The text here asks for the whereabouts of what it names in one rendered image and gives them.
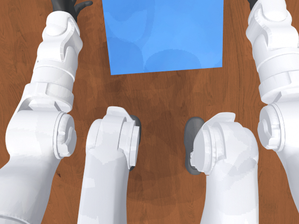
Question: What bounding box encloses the right robot forearm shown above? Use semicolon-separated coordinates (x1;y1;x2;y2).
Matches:
246;0;299;104

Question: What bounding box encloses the robot left foot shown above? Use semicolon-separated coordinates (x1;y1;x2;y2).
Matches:
129;115;142;172

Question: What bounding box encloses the robot left hand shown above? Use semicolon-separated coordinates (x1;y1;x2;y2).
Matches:
51;0;93;23

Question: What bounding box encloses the left robot forearm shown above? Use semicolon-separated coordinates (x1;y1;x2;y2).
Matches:
6;11;83;153

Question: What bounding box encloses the robot right upper arm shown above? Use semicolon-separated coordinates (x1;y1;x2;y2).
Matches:
257;100;299;212

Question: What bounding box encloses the robot left shin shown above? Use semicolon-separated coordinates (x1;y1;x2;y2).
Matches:
85;106;133;167

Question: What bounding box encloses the robot left upper arm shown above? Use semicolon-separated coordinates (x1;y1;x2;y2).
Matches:
0;110;77;224

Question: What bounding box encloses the carton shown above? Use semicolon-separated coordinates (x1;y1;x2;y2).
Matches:
102;0;223;75

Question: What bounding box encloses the robot right hand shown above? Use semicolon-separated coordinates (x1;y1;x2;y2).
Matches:
247;0;258;10

